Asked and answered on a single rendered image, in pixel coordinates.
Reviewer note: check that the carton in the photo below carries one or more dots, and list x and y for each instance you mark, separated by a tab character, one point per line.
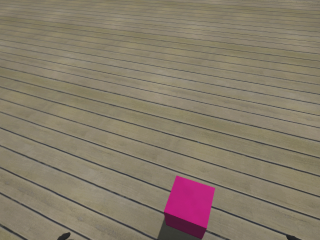
188	206

